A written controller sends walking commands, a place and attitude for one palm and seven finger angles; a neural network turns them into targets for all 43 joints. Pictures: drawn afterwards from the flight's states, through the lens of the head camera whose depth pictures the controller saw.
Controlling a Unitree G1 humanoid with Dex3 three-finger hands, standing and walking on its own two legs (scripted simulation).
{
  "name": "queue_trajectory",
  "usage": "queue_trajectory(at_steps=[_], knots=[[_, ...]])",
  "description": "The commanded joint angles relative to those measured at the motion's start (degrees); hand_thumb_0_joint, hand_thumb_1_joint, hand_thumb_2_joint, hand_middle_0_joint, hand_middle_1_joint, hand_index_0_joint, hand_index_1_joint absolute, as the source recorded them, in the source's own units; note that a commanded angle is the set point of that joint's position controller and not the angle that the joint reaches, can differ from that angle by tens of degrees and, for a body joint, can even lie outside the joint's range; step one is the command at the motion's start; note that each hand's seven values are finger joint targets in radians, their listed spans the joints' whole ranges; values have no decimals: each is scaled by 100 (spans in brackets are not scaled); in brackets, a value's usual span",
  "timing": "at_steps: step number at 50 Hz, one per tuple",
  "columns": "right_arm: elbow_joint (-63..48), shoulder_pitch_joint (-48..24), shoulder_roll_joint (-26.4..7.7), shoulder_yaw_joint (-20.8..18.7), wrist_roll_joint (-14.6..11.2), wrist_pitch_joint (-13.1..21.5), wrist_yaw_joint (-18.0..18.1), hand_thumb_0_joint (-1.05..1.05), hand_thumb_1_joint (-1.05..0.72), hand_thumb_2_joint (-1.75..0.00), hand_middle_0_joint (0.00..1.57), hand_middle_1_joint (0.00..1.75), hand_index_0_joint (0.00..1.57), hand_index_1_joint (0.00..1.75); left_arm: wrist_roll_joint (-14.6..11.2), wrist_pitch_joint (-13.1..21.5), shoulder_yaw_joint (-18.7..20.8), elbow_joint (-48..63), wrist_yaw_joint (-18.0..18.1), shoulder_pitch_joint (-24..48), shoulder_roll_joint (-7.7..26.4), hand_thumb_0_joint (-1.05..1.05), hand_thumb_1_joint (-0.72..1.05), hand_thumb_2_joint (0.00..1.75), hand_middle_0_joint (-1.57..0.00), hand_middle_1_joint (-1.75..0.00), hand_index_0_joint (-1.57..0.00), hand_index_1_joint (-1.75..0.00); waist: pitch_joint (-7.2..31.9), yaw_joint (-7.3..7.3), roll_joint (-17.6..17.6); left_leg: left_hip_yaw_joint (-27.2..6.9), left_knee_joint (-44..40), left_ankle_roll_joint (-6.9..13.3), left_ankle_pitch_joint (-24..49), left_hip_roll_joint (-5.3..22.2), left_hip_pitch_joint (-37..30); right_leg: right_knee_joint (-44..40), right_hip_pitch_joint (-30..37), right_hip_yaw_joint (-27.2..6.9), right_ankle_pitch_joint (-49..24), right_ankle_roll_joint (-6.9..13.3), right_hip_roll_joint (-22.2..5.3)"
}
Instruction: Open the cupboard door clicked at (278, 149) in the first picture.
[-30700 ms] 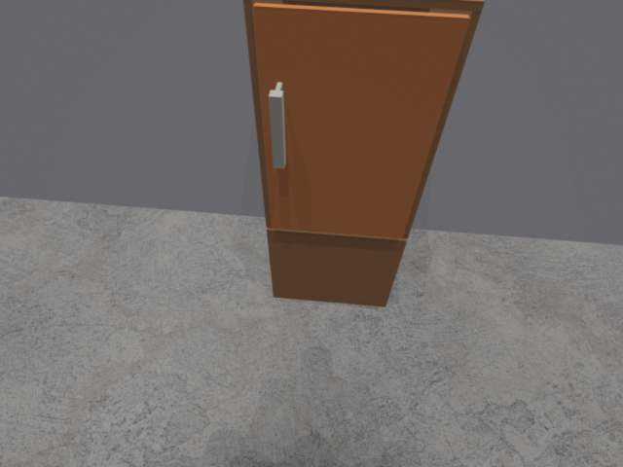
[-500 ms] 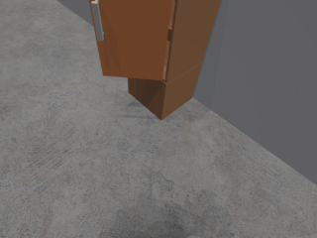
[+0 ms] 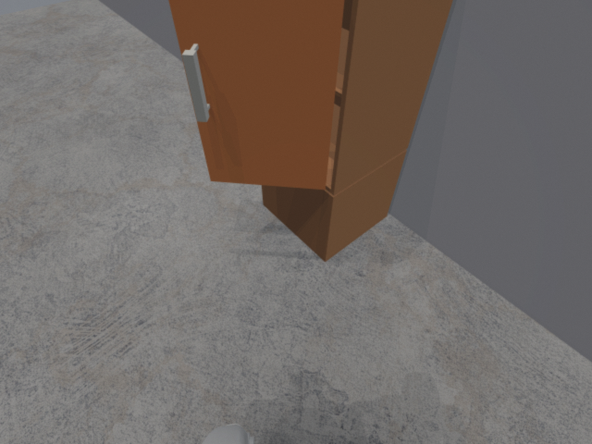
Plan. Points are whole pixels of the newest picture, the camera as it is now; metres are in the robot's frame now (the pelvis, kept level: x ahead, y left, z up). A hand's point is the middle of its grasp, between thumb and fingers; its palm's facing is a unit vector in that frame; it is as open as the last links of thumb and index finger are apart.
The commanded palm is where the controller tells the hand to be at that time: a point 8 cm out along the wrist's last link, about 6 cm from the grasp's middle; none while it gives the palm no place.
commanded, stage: take the last steps up to it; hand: left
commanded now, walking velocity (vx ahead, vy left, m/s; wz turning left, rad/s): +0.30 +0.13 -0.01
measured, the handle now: (199, 83) +0.91 +0.29 +0.01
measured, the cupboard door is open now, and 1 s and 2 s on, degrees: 44 44 44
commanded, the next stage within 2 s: come to a stop and stand still in 0.62 s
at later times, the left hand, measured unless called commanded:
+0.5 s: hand (153, 366) +0.27 +0.27 -0.17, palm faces -0.02 -0.98 -0.18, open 7.4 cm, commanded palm none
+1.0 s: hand (162, 319) +0.37 +0.29 -0.20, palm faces -0.02 -0.98 -0.20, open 7.3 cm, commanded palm none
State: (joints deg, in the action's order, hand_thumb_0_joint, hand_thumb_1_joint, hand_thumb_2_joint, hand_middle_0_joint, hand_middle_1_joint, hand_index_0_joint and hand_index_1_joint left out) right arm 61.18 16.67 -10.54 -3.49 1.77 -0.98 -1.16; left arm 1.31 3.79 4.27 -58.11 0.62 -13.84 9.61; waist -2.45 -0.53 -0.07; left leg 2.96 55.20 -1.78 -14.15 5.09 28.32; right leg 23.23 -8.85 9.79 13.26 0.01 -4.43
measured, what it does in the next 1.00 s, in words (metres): walks ahead: left foot, then right foot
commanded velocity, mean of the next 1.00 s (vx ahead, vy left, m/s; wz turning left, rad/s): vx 0.08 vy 0.03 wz -0.04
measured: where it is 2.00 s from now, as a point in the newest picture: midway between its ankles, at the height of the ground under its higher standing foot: (276, 434)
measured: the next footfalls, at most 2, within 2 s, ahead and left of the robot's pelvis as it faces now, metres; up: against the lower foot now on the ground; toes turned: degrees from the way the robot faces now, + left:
left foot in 0.18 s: +0.20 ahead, +0.18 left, +0.00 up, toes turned +7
right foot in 0.62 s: +0.33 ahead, -0.04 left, +0.00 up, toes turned -10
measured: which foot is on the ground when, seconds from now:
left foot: up 0.00-0.16, down 0.18-0.62, up 0.64-0.88, down 0.90-1.00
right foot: down 0.00-0.18, up 0.20-0.60, down 0.62-0.96, up 0.98-1.00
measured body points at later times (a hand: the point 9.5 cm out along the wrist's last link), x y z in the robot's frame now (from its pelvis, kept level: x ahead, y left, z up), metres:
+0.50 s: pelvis +0.18 +0.09 +0.00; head +0.21 +0.09 +0.45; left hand +0.27 +0.32 -0.15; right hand +0.17 -0.15 -0.16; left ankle +0.16 +0.17 -0.74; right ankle +0.25 -0.03 -0.70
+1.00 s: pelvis +0.32 +0.10 -0.01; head +0.35 +0.12 +0.43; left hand +0.37 +0.34 -0.18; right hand +0.36 -0.14 -0.16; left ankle +0.38 +0.21 -0.74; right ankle +0.29 -0.03 -0.74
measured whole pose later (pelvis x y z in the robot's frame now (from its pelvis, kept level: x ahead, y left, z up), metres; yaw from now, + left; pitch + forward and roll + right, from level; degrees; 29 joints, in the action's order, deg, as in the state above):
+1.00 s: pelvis +0.32 +0.10 -0.01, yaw -5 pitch -1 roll -1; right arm 59.9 11.0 -8.9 -1.5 1.1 -0.5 1.9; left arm 0.7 -1.7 2.7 -60.5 1.7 -13.1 11.7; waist -3.4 1.1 -2.1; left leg 4.0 32.8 1.0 -13.5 2.3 18.5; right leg 34.8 -12.7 4.2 21.9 -0.9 -2.5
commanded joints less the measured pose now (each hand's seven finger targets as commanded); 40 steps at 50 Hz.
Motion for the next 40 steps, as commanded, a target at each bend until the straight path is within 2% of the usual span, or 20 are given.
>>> queue_trajectory(at_steps=[1,5,7,8,9,10,11,12,15,18,25,27,29,30,31,32,33,35,38,40], knots=[[-523,-359,9,-19,-22,169,-140,0,-90,-90,20,30,20,30,20,95,93,-43,-47,-570,857,0,90,90,-20,-30,-20,-30,-244,222,-655,220,-1282,-88,340,19,34,-1502,-187,-890,60,635,-1396],[-721,-611,-166,-25,-51,275,-161,0,-90,-90,20,30,20,30,44,15,121,-166,-63,-591,1061,0,90,90,-20,-30,-20,-30,-213,216,-901,380,-2168,17,166,-165,-725,-1102,-244,-868,284,535,-1433],[-560,-86,-396,-45,-38,334,-108,0,-90,-90,20,30,20,30,21,-64,132,-161,-68,-514,1034,0,90,90,-20,-30,-20,-30,-88,-84,-589,583,-2766,54,176,-363,-1923,-424,-770,-568,414,364,-1129],[-388,580,-793,-139,-19,371,-35,0,-90,-90,20,30,20,30,19,-92,95,-101,-94,-510,865,0,90,90,-20,-30,-20,-30,233,-396,278,167,-2962,198,-240,-58,-2939,784,-1321,-296,466,214,-806],[-231,1328,-1436,-305,76,403,62,0,-90,-90,20,30,20,30,-30,-110,30,42,-122,-606,479,0,90,90,-20,-30,-20,-30,643,-634,1792,-1790,-3541,732,-725,1316,-3699,2617,-2380,245,1671,-59,-34],[-201,1720,-1590,-288,40,351,165,0,-90,-90,20,30,20,30,-16,-87,-57,356,-119,-159,415,0,90,90,-20,-30,-20,-30,563,-748,1631,-2531,-4079,1186,-745,1838,-3602,3943,-2966,-276,2126,5,125],[-226,1340,-1415,-238,44,366,201,0,-90,-90,20,30,20,30,-8,-79,-48,340,-85,55,395,0,90,90,-20,-30,-20,-30,555,-623,1316,-2508,-4178,1311,-918,1866,-3168,4750,-3159,-631,1868,123,-78],[-385,817,-1143,-150,8,379,216,0,-90,-90,20,30,20,30,-23,-103,-37,284,-101,129,432,0,90,90,-20,-30,-20,-30,301,-407,1277,-2152,-4285,1275,-970,1724,-2591,4988,-3179,-807,1333,134,-291],[-458,261,-694,-1,-12,511,252,0,-90,-90,20,30,20,30,19,-187,-38,37,-176,-239,357,0,90,90,-20,-30,-20,-30,126,7,594,-1116,-4452,1090,147,1327,-2033,4529,-2693,-833,608,42,-441],[-334,337,-566,-8,-19,568,250,0,-90,-90,20,30,20,30,21,-248,-53,69,-176,-163,239,0,90,90,-20,-30,-20,-30,166,81,475,-511,-4502,1176,1067,1160,-2208,3620,-2499,-712,312,-18,-384],[-98,532,-631,34,4,489,219,0,-90,-90,20,30,20,30,11,-262,-90,395,-175,555,299,0,90,90,-20,-30,-20,-30,-186,25,355,-284,-4351,1211,1339,1090,-2118,1820,-1684,-478,141,45,-108],[-24,556,-632,44,7,457,228,0,-90,-90,20,30,20,30,22,-248,-85,415,-172,551,287,0,90,90,-20,-30,-20,-30,-176,79,314,-156,-3994,1089,1456,996,-2021,1373,-1129,-353,5,91,61],[38,507,-542,87,-38,438,233,0,-90,-90,20,30,20,30,30,-195,-17,225,-149,-41,477,0,90,90,-20,-30,-20,-30,31,362,169,165,-2995,745,1410,571,-1632,599,132,-360,-415,187,176],[-28,479,-407,99,-89,451,202,0,-90,-90,20,30,20,30,47,-121,68,47,-104,-693,870,0,90,90,-20,-30,-20,-30,339,622,-518,479,-1829,475,795,111,-766,339,1294,-1348,-980,476,-513],[-156,596,-290,97,-112,444,168,0,-90,-90,20,30,20,30,1,-87,175,-111,-66,-1254,1390,0,90,90,-20,-30,-20,-30,540,682,-1645,827,-356,154,-1519,-537,432,-379,2123,-3081,-1495,1214,-1904],[-211,373,-462,66,-119,385,191,0,-90,-90,20,30,20,30,-65,-83,173,-76,-15,-1287,1419,0,90,90,-20,-30,-20,-30,528,741,-1282,138,632,135,-2303,-342,525,-823,1582,-3596,-1008,1616,-2296],[-243,55,-398,38,-98,362,192,0,-90,-90,20,30,20,30,-60,-80,139,16,25,-857,1200,0,90,90,-20,-30,-20,-30,198,602,-1175,-209,977,138,-1882,-160,764,-930,1054,-3426,-820,1544,-2083],[-202,15,-256,38,-75,295,166,0,-90,-90,20,30,20,30,-67,-90,63,198,69,-295,796,0,90,90,-20,-30,-20,-30,80,290,-602,-316,650,79,-1166,99,457,-996,392,-2388,-993,1312,-1673],[-32,372,110,154,-110,208,162,0,-90,-90,20,30,20,30,-33,-22,-38,191,50,53,652,0,90,90,-20,-30,-20,-30,331,-36,-685,-2,-779,-87,-771,-61,-560,-753,-151,-1219,-2823,1014,-1146],[15,409,226,186,-119,171,186,0,-90,-90,20,30,20,30,-17,-57,-32,136,79,84,599,0,90,90,-20,-30,-20,-30,393,-25,-613,172,-1652,-147,-323,-274,-1005,-418,-97,-1026,-3339,893,-869]])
